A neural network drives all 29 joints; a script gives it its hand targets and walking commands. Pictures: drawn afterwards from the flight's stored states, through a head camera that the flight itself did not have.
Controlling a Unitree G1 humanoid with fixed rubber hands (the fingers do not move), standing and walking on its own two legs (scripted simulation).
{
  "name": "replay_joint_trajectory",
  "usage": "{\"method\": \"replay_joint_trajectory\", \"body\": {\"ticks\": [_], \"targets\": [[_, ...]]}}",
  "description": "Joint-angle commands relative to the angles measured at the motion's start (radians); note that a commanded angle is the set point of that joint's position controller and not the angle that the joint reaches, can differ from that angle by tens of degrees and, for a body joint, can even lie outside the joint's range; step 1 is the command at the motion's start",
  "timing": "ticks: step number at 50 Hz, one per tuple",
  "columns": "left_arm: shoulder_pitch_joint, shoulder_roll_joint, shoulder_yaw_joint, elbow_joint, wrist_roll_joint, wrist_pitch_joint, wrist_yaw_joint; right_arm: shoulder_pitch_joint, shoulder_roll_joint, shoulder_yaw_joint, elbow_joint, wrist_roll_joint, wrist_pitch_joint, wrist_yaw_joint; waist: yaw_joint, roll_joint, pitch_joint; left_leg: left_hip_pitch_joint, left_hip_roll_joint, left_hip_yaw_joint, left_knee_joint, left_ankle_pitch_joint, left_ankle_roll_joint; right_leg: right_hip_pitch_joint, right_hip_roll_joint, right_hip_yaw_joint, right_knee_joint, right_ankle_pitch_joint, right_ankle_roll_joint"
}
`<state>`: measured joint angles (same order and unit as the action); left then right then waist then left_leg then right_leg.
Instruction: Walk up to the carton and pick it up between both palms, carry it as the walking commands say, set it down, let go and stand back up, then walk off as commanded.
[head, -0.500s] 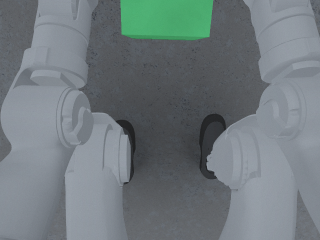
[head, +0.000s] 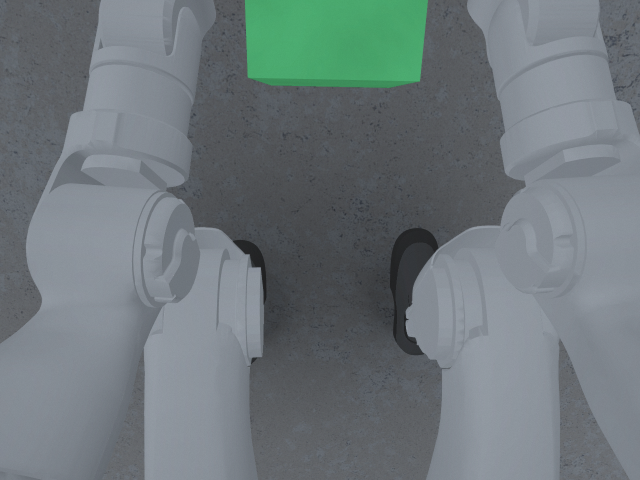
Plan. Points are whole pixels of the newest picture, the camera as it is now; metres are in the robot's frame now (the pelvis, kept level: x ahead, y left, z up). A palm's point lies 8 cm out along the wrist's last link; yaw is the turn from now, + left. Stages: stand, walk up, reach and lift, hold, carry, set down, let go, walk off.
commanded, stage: reach and lift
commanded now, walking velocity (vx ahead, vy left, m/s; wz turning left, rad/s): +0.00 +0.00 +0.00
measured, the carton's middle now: out of the picture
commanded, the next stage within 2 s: none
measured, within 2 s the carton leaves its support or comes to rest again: neither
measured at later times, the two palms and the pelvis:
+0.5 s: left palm out of the picture +0.57 +0.12 -0.11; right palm out of the picture +0.57 -0.13 -0.10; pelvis +0.01 +0.00 +0.04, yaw +0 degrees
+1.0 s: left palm out of the picture +0.54 +0.12 -0.03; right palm out of the picture +0.54 -0.12 -0.02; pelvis +0.00 +0.00 +0.08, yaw +1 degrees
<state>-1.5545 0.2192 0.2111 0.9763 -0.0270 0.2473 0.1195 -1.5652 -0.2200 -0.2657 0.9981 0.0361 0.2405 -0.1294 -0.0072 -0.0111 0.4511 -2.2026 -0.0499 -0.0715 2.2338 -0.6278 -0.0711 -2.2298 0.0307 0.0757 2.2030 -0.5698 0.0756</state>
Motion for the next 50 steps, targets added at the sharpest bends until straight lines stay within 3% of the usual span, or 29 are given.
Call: {"method": "replay_joint_trajectory", "body": {"ticks": [1, 13, 28, 36, 50], "targets": [[-0.660, -0.952, -0.292, -0.195, -0.084, -0.020, -0.281, -0.643, 0.988, 0.291, -0.177, 0.070, -0.007, 0.284, 0.006, 0.014, -1.379, 0.586, -0.088, 0.179, -0.206, 0.339, 0.052, 0.705, 0.098, -0.176, -0.156, 0.320, -0.057], [-0.581, -1.030, -0.234, -0.142, -0.014, 0.030, -0.302, -0.590, 1.045, 0.254, -0.184, -0.020, 0.043, 0.299, -0.006, 0.010, -1.366, 0.583, -0.109, 0.179, -0.262, 0.339, 0.048, 0.704, 0.111, -0.178, -0.215, 0.308, -0.054], [-0.554, -1.096, -0.314, -0.283, -0.012, 0.042, -0.276, -0.494, 1.129, 0.293, -0.244, -0.025, 0.079, 0.303, -0.010, 0.027, -1.571, 0.733, -0.119, 0.185, -0.320, 0.476, 0.028, 0.759, 0.130, -0.191, -0.272, 0.412, -0.041], [-0.471, -1.162, -0.285, -0.252, 0.044, 0.059, -0.275, -0.413, 1.180, 0.261, -0.211, -0.082, 0.094, 0.314, -0.018, 0.037, -1.542, 0.711, -0.129, 0.179, -0.389, 0.447, 0.022, 0.689, 0.142, -0.189, -0.344, 0.377, -0.038], [-0.442, -1.182, -0.234, -0.225, 0.092, 0.072, -0.287, -0.380, 1.257, 0.247, -0.202, -0.120, 0.114, 0.296, 0.003, 0.000, -1.584, 0.670, -0.135, 0.192, -0.488, 0.346, 0.030, 0.757, 0.149, -0.178, -0.458, 0.323, -0.026]]}}
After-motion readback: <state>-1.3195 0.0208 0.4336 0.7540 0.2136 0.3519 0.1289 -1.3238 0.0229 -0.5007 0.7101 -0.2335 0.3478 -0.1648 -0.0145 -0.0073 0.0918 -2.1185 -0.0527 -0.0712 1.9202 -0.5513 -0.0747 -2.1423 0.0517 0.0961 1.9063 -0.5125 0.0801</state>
